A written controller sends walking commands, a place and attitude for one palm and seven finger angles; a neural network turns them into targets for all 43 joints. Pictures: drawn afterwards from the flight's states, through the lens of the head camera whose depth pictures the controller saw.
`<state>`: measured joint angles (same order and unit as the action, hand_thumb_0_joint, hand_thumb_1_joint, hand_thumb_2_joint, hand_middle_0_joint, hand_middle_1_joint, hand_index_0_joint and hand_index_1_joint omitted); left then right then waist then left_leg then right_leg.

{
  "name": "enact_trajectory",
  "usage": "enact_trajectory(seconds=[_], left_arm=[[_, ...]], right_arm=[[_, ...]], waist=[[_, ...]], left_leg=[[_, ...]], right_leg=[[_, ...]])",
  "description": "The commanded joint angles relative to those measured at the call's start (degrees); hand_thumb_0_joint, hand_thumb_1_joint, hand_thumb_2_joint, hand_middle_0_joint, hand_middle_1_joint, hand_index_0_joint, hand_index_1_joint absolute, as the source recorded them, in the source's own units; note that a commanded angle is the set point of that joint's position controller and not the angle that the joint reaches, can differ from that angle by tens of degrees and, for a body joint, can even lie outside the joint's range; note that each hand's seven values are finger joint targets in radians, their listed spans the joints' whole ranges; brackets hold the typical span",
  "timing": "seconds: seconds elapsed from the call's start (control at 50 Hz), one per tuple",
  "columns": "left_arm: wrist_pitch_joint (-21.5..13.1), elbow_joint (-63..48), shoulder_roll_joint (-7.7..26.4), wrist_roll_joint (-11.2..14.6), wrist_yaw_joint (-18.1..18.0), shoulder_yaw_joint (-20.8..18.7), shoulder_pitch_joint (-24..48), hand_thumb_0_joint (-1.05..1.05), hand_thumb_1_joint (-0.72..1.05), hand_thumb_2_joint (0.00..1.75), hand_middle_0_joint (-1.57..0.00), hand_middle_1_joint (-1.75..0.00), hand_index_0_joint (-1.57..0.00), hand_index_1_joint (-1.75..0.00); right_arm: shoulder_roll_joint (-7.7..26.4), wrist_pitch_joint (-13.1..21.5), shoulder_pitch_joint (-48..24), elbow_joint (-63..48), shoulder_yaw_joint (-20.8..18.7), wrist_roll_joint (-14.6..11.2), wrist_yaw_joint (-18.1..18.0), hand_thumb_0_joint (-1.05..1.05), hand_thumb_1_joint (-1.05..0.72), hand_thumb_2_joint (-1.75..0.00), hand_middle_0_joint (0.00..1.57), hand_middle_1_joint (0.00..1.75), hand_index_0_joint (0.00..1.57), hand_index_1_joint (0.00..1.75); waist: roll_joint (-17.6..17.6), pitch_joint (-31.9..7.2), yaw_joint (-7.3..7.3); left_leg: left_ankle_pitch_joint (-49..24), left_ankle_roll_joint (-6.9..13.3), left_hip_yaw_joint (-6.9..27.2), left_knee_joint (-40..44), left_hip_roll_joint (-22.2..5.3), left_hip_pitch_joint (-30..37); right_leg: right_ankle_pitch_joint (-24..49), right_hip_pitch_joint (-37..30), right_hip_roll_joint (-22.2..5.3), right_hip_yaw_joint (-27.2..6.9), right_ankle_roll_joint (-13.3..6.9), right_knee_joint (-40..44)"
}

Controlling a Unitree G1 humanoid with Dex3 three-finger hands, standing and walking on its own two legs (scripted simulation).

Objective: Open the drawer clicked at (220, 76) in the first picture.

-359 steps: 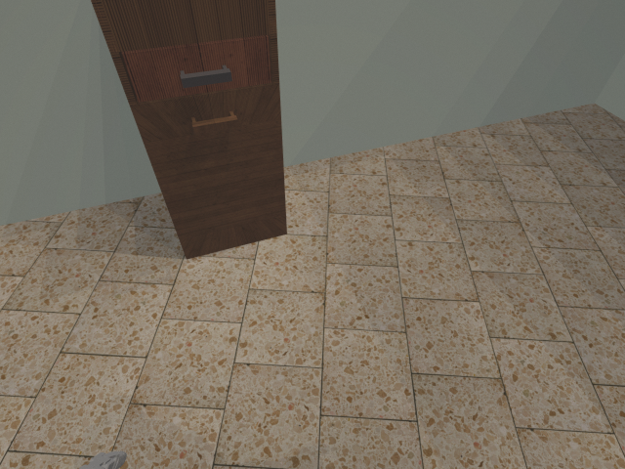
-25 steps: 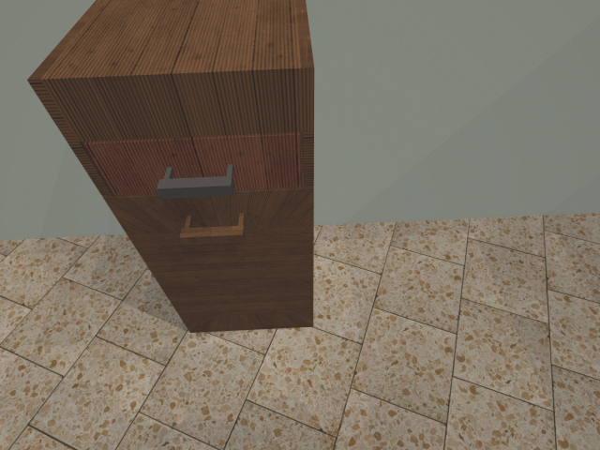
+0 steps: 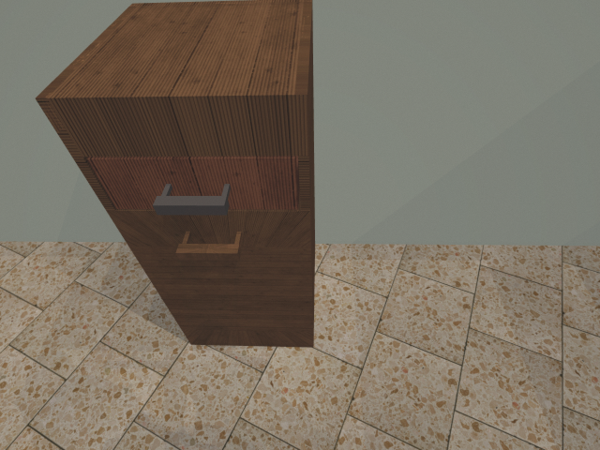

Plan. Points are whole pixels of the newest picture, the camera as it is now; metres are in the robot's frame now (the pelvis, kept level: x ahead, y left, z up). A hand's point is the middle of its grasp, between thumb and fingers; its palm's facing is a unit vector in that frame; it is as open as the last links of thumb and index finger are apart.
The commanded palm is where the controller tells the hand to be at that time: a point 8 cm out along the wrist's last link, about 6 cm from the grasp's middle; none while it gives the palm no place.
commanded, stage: come to a stop and stand still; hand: left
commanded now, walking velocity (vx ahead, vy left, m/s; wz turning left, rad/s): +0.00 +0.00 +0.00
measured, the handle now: (194, 197) +0.54 +0.24 +0.00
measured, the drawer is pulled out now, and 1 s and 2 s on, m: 0.00 0.00 0.00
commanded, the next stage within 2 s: look again from close up in 0.06 s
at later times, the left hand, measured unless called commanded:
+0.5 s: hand out of the picture +0.00 +0.19 -0.17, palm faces +0.04 -0.98 -0.20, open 7.4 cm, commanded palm none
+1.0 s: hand (136, 397) +0.19 +0.23 -0.02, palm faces -0.04 -0.58 -0.81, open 7.7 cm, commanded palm +0.12 +0.25 -0.03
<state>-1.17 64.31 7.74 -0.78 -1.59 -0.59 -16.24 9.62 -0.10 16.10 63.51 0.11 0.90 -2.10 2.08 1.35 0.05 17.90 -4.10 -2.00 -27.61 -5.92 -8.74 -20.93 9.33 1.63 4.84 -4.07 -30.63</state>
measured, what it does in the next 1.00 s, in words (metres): shifts its weight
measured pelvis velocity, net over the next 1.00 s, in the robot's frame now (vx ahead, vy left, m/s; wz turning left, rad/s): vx -0.03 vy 0.05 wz -0.02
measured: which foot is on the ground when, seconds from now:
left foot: down 0.00-1.00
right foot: down 0.00-1.00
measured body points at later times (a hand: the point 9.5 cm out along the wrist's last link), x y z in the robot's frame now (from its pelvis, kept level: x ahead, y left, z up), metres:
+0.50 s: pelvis +0.01 +0.02 +0.00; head +0.02 +0.00 +0.45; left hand +0.00 +0.24 -0.15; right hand -0.01 -0.19 -0.16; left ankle -0.04 +0.18 -0.73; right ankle -0.05 -0.07 -0.73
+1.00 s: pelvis -0.03 +0.05 -0.01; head -0.02 +0.01 +0.44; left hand +0.19 +0.26 +0.02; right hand +0.10 -0.22 -0.13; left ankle -0.04 +0.18 -0.73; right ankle -0.05 -0.07 -0.73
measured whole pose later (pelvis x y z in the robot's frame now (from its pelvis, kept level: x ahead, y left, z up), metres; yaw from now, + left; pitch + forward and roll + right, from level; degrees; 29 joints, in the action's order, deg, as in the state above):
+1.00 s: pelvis -0.03 +0.05 -0.01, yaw -1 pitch +6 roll +2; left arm 2.5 4.8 15.6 -30.9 -16.6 5.8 -18.2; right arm 15.8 12.2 12.6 44.2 -2.6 0.9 -3.6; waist 3.6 -5.0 -0.1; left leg 18.7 -1.2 -3.8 -35.5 -1.4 -22.1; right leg -21.4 24.2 -3.0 1.4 -0.2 -40.0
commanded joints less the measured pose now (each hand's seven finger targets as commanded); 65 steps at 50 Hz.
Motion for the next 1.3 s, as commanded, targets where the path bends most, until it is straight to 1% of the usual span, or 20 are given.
enact_trajectory(seconds=[0.0,0.38,0.72,0.74,0.76,0.78,0.8,0.82,0.84,0.86,0.88,0.92,0.98,1.0,1.04,1.1,1.16,1.2,1.22,1.28], left_arm=[[-0.8,-1.5,7.3,0.1,-0.4,-1.2,-3.3,0.00,0.90,0.90,-0.20,-0.30,-0.20,-0.30],[-0.6,-0.8,6.1,0.1,-0.5,-1.3,-4.7,0.00,0.90,0.90,-0.20,-0.30,-0.20,-0.30],[-0.3,-1.2,5.6,0.0,-0.5,-1.3,-4.2,0.00,0.90,0.90,-0.20,-0.30,-0.20,-0.30],[-1.7,1.1,8.4,-0.4,-2.9,-1.6,-9.9,0.00,0.90,0.90,-0.20,-0.30,-0.20,-0.30],[-13.3,-87.6,24.6,-7.4,-1.9,3.9,37.0,0.00,0.88,0.89,-0.20,-0.32,-0.20,-0.32],[-7.0,-68.4,19.8,-8.4,-6.4,0.1,10.5,0.00,0.85,0.88,-0.20,-0.33,-0.20,-0.33],[-2.7,-67.2,16.7,-5.9,-9.9,-0.3,8.5,0.00,0.83,0.87,-0.21,-0.34,-0.21,-0.34],[3.9,-54.4,4.1,-8.3,-10.3,6.9,-7.4,0.00,0.81,0.86,-0.21,-0.36,-0.21,-0.36],[2.7,-68.6,4.5,-10.3,-10.0,9.1,3.0,0.00,0.78,0.85,-0.21,-0.37,-0.21,-0.37],[2.0,-68.9,7.8,-16.1,-10.9,7.3,-1.6,0.00,0.76,0.84,-0.21,-0.39,-0.21,-0.39],[1.4,-69.5,9.1,-21.6,-12.6,8.1,-2.0,0.00,0.74,0.83,-0.21,-0.40,-0.21,-0.40],[2.8,-65.3,7.0,-32.3,-15.4,10.5,-6.2,0.00,0.69,0.81,-0.22,-0.43,-0.22,-0.43],[3.2,-59.0,5.8,-46.4,-18.7,10.5,-21.2,0.00,0.62,0.78,-0.22,-0.48,-0.22,-0.48],[2.6,-59.9,8.2,-50.2,-19.2,8.0,-23.0,0.00,0.60,0.77,-0.22,-0.50,-0.22,-0.50],[1.4,-66.8,11.8,-56.1,-20.5,6.0,-18.7,0.00,0.55,0.75,-0.22,-0.53,-0.22,-0.53],[1.3,-73.2,17.1,-62.2,-24.5,1.6,-8.9,0.00,0.48,0.72,-0.23,-0.57,-0.23,-0.57],[2.7,-78.6,17.6,-65.6,-29.3,1.8,4.5,0.00,0.41,0.69,-0.24,-0.62,-0.24,-0.62],[1.8,-83.8,20.2,-66.9,-31.6,0.8,17.5,0.00,0.36,0.67,-0.24,-0.64,-0.24,-0.64],[1.2,-83.0,19.3,-66.9,-32.2,2.1,18.7,0.00,0.34,0.66,-0.24,-0.66,-0.24,-0.66],[0.6,-80.8,18.1,-62.1,-30.5,4.3,20.7,0.00,0.27,0.63,-0.25,-0.70,-0.25,-0.70]], right_arm=[[2.3,0.6,4.2,-0.8,-0.4,-0.1,-0.2,0.00,-0.90,-0.90,0.20,0.30,0.20,0.30],[2.5,1.1,4.4,0.2,-0.4,-0.1,-0.5,0.00,-0.90,-0.90,0.20,0.30,0.20,0.30],[2.2,1.3,5.6,0.9,-0.4,0.0,-0.5,0.00,-0.90,-0.90,0.20,0.30,0.20,0.30],[5.5,1.5,-3.3,-3.8,-1.6,-0.8,0.3,0.00,-0.90,-0.90,0.20,0.30,0.20,0.30],[13.5,11.5,-3.8,-23.1,-0.3,-3.4,-2.6,0.00,-0.90,-0.90,0.20,0.30,0.20,0.30],[8.4,16.9,-4.8,-19.0,-1.8,-2.1,-5.0,0.00,-0.90,-0.90,0.20,0.30,0.20,0.30],[8.9,18.3,-5.7,-16.4,-2.7,-3.6,-5.1,0.00,-0.90,-0.90,0.20,0.30,0.20,0.30],[6.6,18.5,-4.8,-16.7,-2.1,-4.4,-4.9,0.00,-0.90,-0.90,0.20,0.30,0.20,0.30],[8.0,19.1,-7.1,-21.8,-2.3,-4.8,-4.3,0.00,-0.90,-0.90,0.20,0.30,0.20,0.30],[9.9,19.1,-6.4,-22.1,-3.5,-3.1,-4.3,0.00,-0.90,-0.90,0.20,0.30,0.20,0.30],[10.9,18.6,-6.6,-23.5,-3.2,-1.2,-3.5,0.00,-0.90,-0.90,0.20,0.30,0.20,0.30],[10.6,16.1,-5.9,-27.8,-3.6,0.2,-1.7,0.00,-0.90,-0.90,0.20,0.30,0.20,0.30],[10.8,10.5,-9.6,-32.3,-5.0,2.0,1.6,0.00,-0.90,-0.90,0.20,0.30,0.20,0.30],[10.6,8.0,-10.6,-33.4,-5.2,2.0,3.1,0.00,-0.90,-0.90,0.20,0.30,0.20,0.30],[10.5,4.0,-14.3,-37.4,-4.6,2.0,4.8,0.00,-0.90,-0.90,0.20,0.30,0.20,0.30],[9.4,0.3,-16.7,-41.1,-4.1,1.9,5.2,0.00,-0.90,-0.90,0.20,0.30,0.20,0.30],[8.4,-1.6,-16.4,-42.8,-4.0,2.8,4.4,0.00,-0.90,-0.90,0.20,0.30,0.20,0.30],[7.7,-1.8,-16.4,-41.7,-3.9,3.9,3.5,0.00,-0.90,-0.90,0.20,0.30,0.20,0.30],[7.7,-1.5,-16.7,-41.6,-3.8,4.2,3.1,0.00,-0.90,-0.90,0.20,0.30,0.20,0.30],[7.8,-0.3,-16.8,-40.6,-3.3,3.7,1.6,0.00,-0.90,-0.90,0.20,0.30,0.20,0.30]], waist=[[-3.2,2.4,0.53],[-2.2,1.0,-0.32],[-1.9,2.2,-0.34],[-8.1,5.8,-3.38],[10.3,-23.1,1.89],[20.2,-20.5,-1.84],[18.3,-14.6,-2.29],[8.0,-9.1,-0.34],[-0.4,-5.0,-0.30],[-4.9,-10.2,0.42],[-7.4,-9.7,1.11],[-13.9,-10.8,0.34],[-17.0,-5.4,-4.89],[-16.8,-7.0,-6.94],[-12.9,-10.9,-8.50],[-4.7,-12.3,-8.38],[2.0,-17.2,-5.53],[1.1,-19.7,-2.66],[1.5,-18.6,-2.04],[2.2,-17.5,0.27]], left_leg=[[-12.0,3.7,-1.5,2.0,0.1,0.1],[-16.7,3.8,-1.3,3.3,-0.7,1.1],[-17.4,4.5,-0.5,4.5,-0.9,1.2],[-13.9,2.8,-3.5,-12.3,-0.5,-8.8],[-21.4,7.1,-2.9,-1.6,5.6,7.8],[-35.8,7.6,-1.9,3.4,4.9,10.3],[-35.0,5.5,-0.4,0.7,3.1,6.7],[-31.6,6.1,0.6,2.4,1.8,1.3],[-28.7,6.2,1.6,0.5,2.4,-1.7],[-27.6,6.9,0.2,-2.6,3.8,-1.2],[-24.7,6.8,0.6,-4.8,5.0,-3.8],[-19.9,6.3,0.9,-7.5,6.6,-9.4],[-10.6,4.6,0.1,-8.4,7.2,-19.1],[-11.2,4.3,-0.3,-8.8,7.3,-20.9],[-10.3,3.9,-1.3,-10.4,8.0,-22.9],[-6.1,4.2,-1.6,-12.4,9.0,-21.7],[-4.4,4.5,-0.7,-15.9,9.0,-15.4],[-2.2,4.9,1.4,-19.2,8.5,-13.4],[-0.8,5.3,1.7,-20.0,8.5,-12.0],[1.1,5.7,1.4,-18.8,8.4,-10.8]], right_leg=[[27.7,1.4,-7.7,-7.2,1.1,7.9],[28.3,-0.7,-7.3,-5.4,1.3,6.8],[23.0,0.7,-6.9,-5.0,1.6,6.5],[56.3,1.5,-12.1,-12.1,5.8,9.0],[52.6,-4.0,-7.4,-15.6,0.7,1.8],[34.8,-3.0,-4.1,-8.2,0.4,-3.2],[19.4,4.9,-3.3,-4.6,1.4,-1.1],[16.1,8.1,-2.5,-2.2,2.5,-1.5],[20.7,8.7,-3.1,-2.3,2.9,-1.0],[23.2,10.6,-2.5,-3.1,2.8,-2.0],[22.8,13.3,-2.4,-2.4,2.8,-2.7],[16.3,17.0,-1.8,-1.9,2.8,-4.4],[8.4,19.0,-1.3,-4.2,1.6,-4.9],[11.4,17.2,-1.4,-6.0,0.7,-6.1],[11.9,16.5,-1.9,-7.3,0.0,-9.0],[6.1,18.9,-1.6,-8.3,-0.3,-9.8],[1.2,26.0,-1.0,-10.5,-0.5,-10.0],[-3.1,30.4,-1.5,-11.9,0.2,-9.8],[-5.2,32.0,-1.9,-12.1,0.4,-8.6],[-5.1,30.1,-1.8,-9.2,1.1,-6.8]])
